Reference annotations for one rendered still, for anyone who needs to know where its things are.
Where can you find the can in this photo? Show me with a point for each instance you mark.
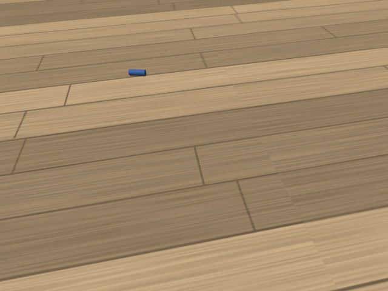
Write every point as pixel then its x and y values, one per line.
pixel 137 72

